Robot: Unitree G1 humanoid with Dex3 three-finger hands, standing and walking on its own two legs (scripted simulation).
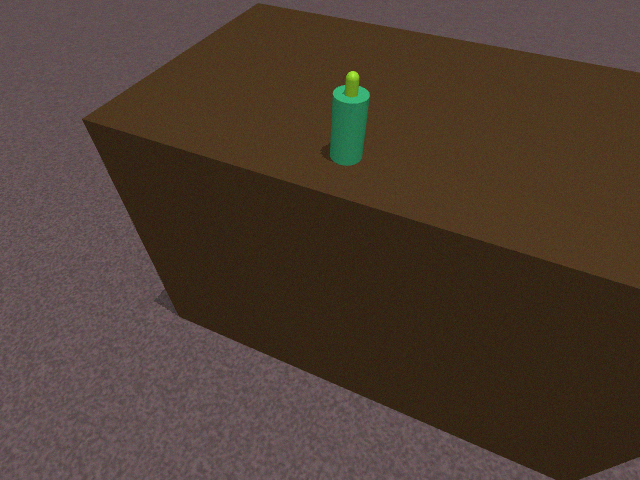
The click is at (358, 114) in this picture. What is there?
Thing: necked bottle
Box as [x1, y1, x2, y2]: [330, 71, 369, 165]
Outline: 355,71 350,71 346,75 346,81 344,85 334,89 332,99 330,157 333,161 344,165 354,164 358,162 361,158 369,98 368,91 358,85 359,77
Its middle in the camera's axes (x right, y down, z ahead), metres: +0.05 -0.21 +0.68
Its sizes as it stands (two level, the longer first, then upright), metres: 0.061 0.061 0.162
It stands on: a support 0.80 m high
